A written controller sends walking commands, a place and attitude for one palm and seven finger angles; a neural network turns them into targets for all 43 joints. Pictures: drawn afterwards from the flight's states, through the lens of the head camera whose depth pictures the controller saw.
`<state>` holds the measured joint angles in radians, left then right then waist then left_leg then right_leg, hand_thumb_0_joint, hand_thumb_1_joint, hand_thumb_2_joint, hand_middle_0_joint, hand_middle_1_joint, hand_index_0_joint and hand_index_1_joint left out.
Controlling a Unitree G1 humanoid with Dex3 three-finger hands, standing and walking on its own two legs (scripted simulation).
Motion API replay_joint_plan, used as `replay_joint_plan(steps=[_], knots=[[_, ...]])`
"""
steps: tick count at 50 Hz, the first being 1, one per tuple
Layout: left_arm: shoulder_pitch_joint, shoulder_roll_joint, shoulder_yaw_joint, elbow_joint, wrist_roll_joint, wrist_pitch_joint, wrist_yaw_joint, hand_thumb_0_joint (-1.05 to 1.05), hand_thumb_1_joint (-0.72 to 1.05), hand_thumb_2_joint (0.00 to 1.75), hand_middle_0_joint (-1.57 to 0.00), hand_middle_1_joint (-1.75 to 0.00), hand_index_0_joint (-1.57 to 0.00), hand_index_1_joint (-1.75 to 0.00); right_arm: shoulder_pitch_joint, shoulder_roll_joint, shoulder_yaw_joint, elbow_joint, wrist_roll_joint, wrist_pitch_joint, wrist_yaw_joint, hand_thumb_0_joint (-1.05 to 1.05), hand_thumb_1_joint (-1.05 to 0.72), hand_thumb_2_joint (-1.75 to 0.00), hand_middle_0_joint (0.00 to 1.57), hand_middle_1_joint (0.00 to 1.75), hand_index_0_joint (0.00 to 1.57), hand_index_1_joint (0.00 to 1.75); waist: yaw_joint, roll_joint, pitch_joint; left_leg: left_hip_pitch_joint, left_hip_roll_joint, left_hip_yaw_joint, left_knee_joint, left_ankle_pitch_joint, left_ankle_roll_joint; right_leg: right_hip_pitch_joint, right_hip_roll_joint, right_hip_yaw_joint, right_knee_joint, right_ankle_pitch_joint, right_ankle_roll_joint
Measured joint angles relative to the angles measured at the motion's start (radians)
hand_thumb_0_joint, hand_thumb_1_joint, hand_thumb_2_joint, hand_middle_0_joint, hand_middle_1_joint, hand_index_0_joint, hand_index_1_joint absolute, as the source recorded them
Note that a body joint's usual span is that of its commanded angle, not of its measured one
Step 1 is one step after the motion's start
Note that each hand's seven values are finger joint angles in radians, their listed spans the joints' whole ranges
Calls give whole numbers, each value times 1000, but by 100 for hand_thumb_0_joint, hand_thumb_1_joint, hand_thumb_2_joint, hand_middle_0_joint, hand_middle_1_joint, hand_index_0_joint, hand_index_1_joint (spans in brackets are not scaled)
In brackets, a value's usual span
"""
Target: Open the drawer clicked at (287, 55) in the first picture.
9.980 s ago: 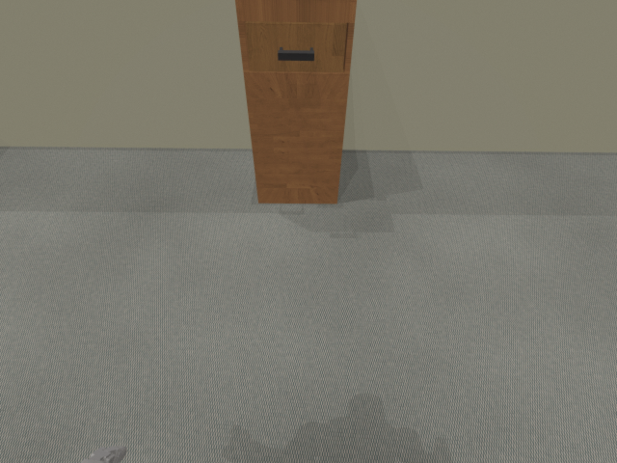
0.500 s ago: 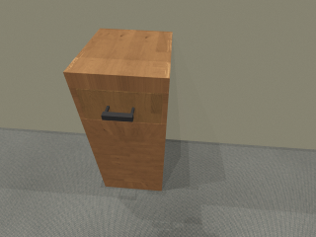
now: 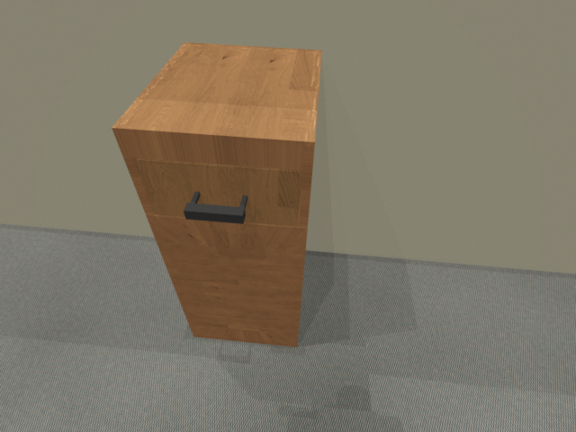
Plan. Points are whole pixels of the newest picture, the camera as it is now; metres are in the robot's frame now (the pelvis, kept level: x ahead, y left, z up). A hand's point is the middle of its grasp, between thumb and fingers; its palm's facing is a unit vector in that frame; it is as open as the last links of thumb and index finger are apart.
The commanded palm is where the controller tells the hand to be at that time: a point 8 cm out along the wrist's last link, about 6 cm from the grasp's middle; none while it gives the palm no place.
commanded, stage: come to a stop and stand still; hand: left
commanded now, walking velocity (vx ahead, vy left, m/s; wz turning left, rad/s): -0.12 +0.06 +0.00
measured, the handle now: (217, 205) +0.55 +0.19 -0.03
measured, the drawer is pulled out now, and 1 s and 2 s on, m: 0.00 0.00 0.00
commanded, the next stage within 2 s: look again from close up in 0.94 s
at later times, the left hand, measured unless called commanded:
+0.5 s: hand out of the picture +0.02 +0.19 -0.17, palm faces +0.01 -0.96 -0.26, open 7.4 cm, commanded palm none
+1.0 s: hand out of the picture -0.03 +0.18 -0.17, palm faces +0.02 -0.98 -0.20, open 7.4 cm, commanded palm none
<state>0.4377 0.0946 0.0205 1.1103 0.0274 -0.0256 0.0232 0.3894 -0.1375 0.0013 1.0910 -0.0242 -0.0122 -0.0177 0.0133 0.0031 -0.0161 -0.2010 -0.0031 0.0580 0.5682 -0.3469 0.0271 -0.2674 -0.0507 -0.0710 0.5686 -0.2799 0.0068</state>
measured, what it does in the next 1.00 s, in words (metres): stands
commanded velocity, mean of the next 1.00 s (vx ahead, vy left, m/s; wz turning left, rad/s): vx -0.02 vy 0.01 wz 0.00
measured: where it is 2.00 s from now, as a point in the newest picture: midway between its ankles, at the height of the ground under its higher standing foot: outside the picture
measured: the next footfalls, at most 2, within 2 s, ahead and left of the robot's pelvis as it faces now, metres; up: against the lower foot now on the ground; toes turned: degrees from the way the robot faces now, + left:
none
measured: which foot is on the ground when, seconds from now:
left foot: down 0.00-1.00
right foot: down 0.00-1.00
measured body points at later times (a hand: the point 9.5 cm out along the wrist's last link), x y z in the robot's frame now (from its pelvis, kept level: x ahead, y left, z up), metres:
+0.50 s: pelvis -0.02 +0.00 +0.00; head -0.03 -0.01 +0.45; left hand +0.02 +0.24 -0.15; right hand +0.00 -0.24 -0.15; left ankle -0.02 +0.10 -0.73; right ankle +0.02 -0.13 -0.73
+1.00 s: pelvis -0.04 +0.00 +0.01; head -0.04 +0.01 +0.46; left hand -0.03 +0.23 -0.15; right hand -0.03 -0.22 -0.15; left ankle -0.02 +0.10 -0.73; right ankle +0.02 -0.13 -0.73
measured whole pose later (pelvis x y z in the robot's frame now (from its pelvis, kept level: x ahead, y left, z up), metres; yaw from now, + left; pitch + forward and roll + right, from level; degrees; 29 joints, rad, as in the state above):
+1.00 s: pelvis -0.04 +0.00 +0.01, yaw +0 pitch -2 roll +0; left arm 0.33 0.16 -0.01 1.03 0.02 0.00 0.04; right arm 0.31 -0.16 0.00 1.05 -0.02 0.01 0.00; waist 0.00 -0.01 0.02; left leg -0.21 -0.01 0.06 0.48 -0.24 0.03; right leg -0.27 -0.05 -0.07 0.45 -0.16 0.01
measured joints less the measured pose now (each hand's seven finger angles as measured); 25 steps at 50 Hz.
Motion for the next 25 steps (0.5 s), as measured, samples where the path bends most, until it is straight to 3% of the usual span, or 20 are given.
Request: replay_joint_plan(steps=[5,10,18,25], knots=[[-31,-9,-8,14,-7,1,11,0,91,90,-20,-30,-19,-30,-33,19,9,8,10,-23,-14,0,-91,-90,19,29,20,30,-1,-12,19,23,-1,1,-34,6,0,18,1,1,-25,3,5],[-88,-12,-10,-15,-9,6,21,0,91,90,-20,-30,-20,-30,-70,21,4,8,14,-8,-27,2,-92,-90,20,29,20,30,0,-11,42,31,-8,6,-54,21,2,19,-5,6,-33,14,9],[-133,54,-11,-69,-3,30,21,2,92,90,-20,-30,-20,-30,-91,0,-4,-34,8,15,-9,2,-93,-90,20,29,20,30,-14,-14,61,19,-12,17,-52,42,1,-2,-9,17,-17,31,5],[-134,107,-7,-141,0,37,19,1,91,90,-20,-30,-20,-30,-79,-46,-19,-117,-3,25,0,1,-91,-90,20,30,20,30,-32,3,16,-41,3,1,22,22,-2,-39,1,1,16,27,-4]])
